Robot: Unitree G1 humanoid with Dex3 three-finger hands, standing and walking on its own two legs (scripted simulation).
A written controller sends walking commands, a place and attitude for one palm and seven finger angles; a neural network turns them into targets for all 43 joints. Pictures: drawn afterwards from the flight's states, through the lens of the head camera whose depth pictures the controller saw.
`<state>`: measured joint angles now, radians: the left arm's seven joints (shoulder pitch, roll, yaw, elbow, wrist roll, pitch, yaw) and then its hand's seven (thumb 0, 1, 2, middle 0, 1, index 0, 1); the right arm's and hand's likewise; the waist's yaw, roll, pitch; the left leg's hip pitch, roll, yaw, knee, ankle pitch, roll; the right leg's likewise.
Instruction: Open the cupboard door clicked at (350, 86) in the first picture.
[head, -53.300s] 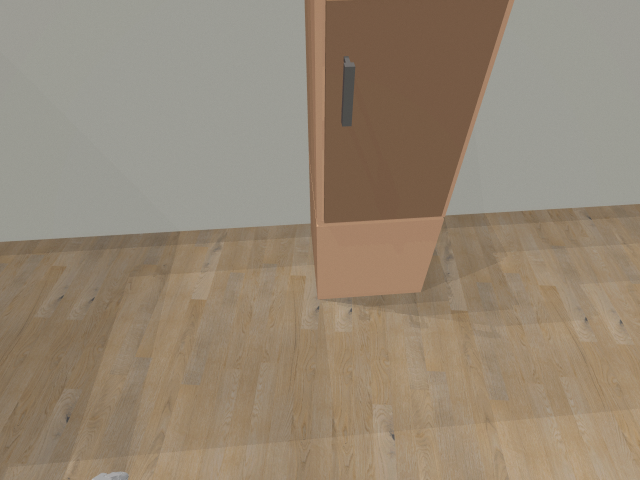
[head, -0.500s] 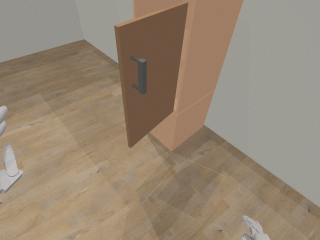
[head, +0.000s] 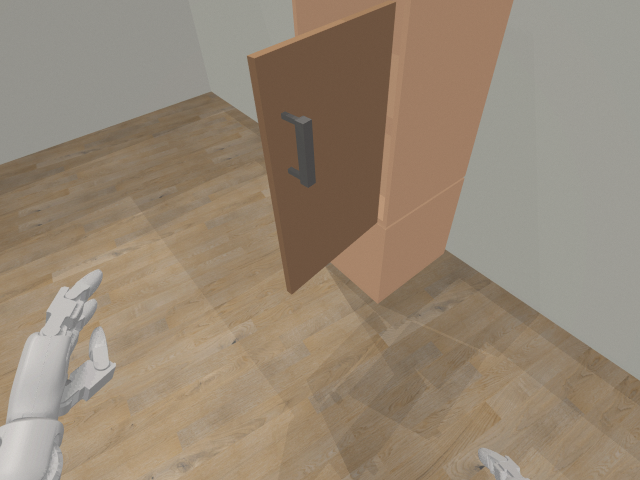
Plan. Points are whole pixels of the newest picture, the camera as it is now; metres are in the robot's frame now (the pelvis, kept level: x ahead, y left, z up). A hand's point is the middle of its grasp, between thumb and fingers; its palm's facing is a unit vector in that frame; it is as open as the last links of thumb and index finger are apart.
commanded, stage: let the arm hang, fingers relaxed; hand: left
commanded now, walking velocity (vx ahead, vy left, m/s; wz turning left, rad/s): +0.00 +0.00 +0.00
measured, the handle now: (297, 149) +0.64 +0.08 +0.09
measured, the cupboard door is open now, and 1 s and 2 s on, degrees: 98 98 98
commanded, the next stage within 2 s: look to check the result in 1.02 s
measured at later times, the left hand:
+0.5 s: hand out of the picture -0.05 +0.21 -0.16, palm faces +0.06 -0.97 -0.25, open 7.3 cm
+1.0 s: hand out of the picture -0.04 +0.18 -0.16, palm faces +0.05 -0.98 -0.17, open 7.4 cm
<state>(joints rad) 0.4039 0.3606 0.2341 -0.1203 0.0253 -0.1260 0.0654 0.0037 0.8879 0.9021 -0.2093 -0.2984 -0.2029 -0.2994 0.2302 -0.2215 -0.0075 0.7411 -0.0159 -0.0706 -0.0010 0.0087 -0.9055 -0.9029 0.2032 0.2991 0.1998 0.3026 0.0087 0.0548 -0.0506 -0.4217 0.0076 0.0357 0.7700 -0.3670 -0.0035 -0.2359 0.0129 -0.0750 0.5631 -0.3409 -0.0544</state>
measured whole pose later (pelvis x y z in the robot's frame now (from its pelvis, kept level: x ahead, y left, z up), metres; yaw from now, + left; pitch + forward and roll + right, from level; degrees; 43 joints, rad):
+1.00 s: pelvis -0.02 +0.03 +0.01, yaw +1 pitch -2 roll +0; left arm 0.30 0.10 0.01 1.15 0.01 0.00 0.03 0.00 0.91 0.90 -0.20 -0.30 -0.20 -0.30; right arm 0.33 -0.12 -0.01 1.16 -0.03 0.02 -0.04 0.00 -0.91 -0.90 0.20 0.30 0.19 0.30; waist -0.01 0.02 0.03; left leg -0.22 0.00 0.07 0.41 -0.16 0.03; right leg -0.15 -0.02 -0.07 0.43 -0.25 -0.01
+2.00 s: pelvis +0.00 +0.00 +0.01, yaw +1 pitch -2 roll +0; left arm 0.19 0.22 0.01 1.14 0.01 -0.02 0.02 0.00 0.90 0.90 -0.21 -0.30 -0.20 -0.30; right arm 0.18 -0.23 -0.01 1.15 -0.02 0.01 -0.03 0.00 -0.91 -0.90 0.20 0.30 0.20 0.30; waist -0.01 0.03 0.06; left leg -0.16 0.03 0.05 0.35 -0.16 -0.01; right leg -0.07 0.02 -0.09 0.34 -0.24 -0.04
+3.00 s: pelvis +0.02 -0.01 +0.01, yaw +1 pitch -1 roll +0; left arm 0.23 0.19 0.00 1.15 0.00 -0.02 0.03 0.00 0.90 0.90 -0.21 -0.30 -0.20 -0.30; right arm 0.21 -0.20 0.00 1.16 -0.02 0.01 -0.04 0.00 -0.91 -0.90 0.20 0.30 0.20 0.30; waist 0.00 0.02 0.05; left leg -0.14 0.04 0.06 0.35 -0.19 -0.02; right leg -0.04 0.03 -0.09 0.32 -0.26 -0.05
